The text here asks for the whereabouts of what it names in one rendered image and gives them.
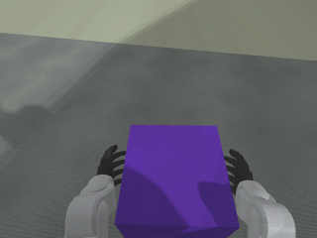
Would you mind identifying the robot right hand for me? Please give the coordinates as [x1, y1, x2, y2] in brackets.
[224, 149, 253, 195]

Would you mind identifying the left robot forearm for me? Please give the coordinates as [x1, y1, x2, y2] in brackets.
[64, 175, 117, 238]

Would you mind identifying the carton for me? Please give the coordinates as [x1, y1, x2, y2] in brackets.
[114, 125, 240, 238]

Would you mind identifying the right robot forearm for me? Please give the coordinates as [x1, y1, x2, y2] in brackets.
[235, 179, 296, 238]

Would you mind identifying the robot left hand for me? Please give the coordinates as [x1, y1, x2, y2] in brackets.
[96, 145, 127, 186]

